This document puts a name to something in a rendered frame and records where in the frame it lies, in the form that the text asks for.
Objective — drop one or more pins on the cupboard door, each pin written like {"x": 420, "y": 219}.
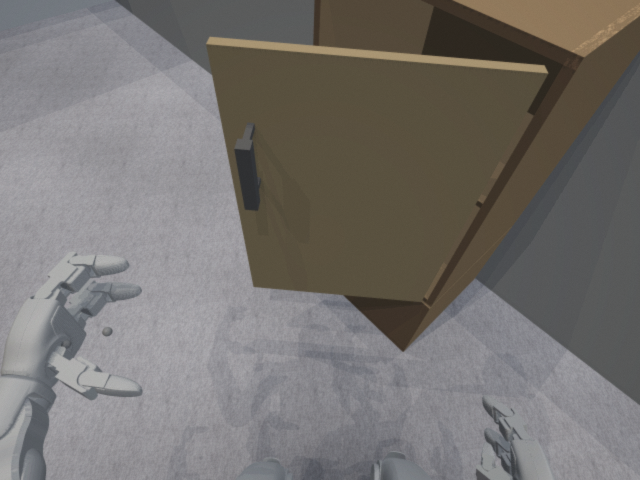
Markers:
{"x": 370, "y": 162}

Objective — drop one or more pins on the right robot thigh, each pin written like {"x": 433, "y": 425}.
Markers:
{"x": 397, "y": 469}

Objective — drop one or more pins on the handle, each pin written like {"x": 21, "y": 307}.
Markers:
{"x": 245, "y": 158}

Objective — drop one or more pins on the robot left forearm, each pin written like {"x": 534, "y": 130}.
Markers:
{"x": 24, "y": 422}

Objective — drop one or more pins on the right robot shin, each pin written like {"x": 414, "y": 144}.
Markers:
{"x": 395, "y": 454}

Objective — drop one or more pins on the left robot hand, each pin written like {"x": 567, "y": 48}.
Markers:
{"x": 33, "y": 346}

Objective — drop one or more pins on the right robot hand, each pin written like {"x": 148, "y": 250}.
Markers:
{"x": 522, "y": 459}

